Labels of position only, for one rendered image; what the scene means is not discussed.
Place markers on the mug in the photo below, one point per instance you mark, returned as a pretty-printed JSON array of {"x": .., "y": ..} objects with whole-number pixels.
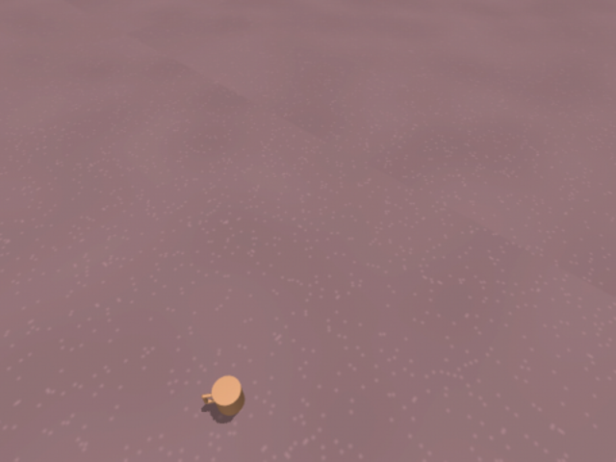
[{"x": 227, "y": 394}]

